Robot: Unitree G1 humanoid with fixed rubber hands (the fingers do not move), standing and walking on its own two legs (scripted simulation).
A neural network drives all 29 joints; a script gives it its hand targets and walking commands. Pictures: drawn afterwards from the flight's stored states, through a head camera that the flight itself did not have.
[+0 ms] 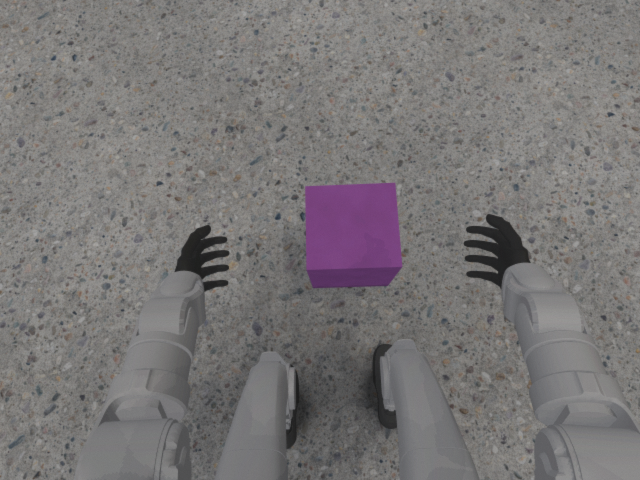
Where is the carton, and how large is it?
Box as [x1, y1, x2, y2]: [305, 183, 401, 287]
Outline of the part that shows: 394,183 305,186 306,269 313,287 387,285 401,267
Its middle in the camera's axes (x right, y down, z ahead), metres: +0.08 -0.01 +1.00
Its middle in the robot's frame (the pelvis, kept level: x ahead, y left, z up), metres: +0.53 -0.03 -0.56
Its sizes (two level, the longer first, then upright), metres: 0.210 0.200 0.250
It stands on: the floor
